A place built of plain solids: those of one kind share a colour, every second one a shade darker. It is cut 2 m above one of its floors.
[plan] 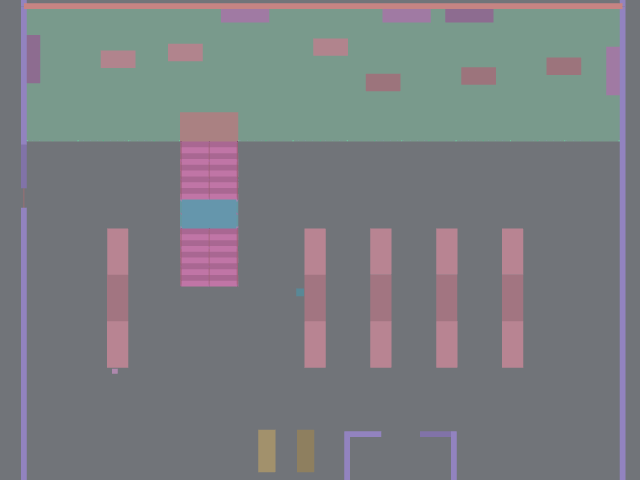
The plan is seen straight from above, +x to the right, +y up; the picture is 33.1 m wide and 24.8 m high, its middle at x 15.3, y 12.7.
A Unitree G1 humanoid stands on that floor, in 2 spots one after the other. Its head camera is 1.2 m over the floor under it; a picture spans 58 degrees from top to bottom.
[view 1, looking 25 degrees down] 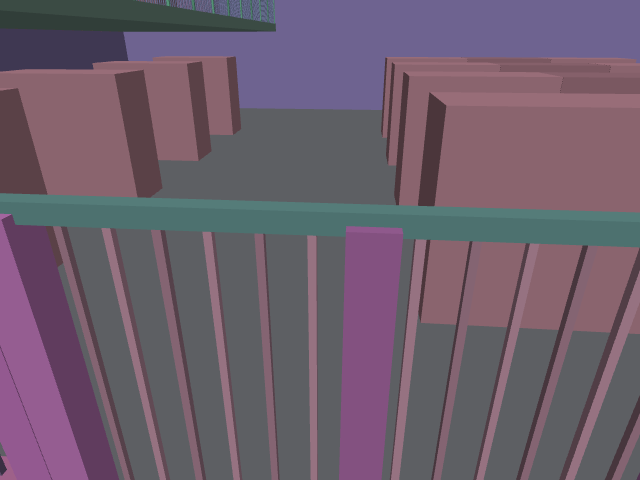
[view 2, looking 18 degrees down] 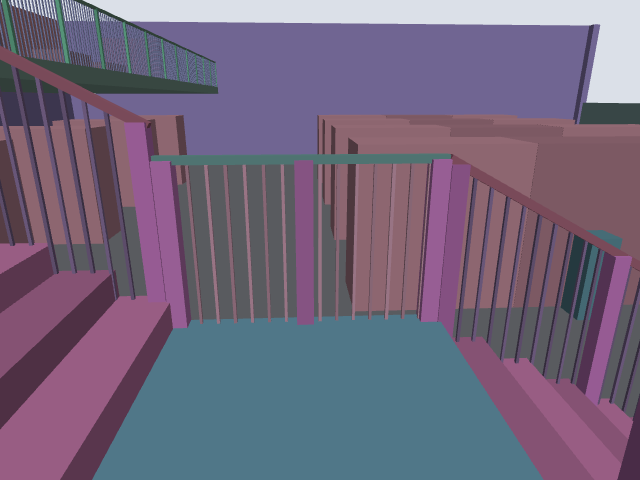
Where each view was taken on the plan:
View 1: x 10.32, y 14.09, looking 5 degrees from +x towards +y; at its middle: ground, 7.00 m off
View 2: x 8.82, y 14.09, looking -3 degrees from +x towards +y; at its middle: stair_balusters_land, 2.31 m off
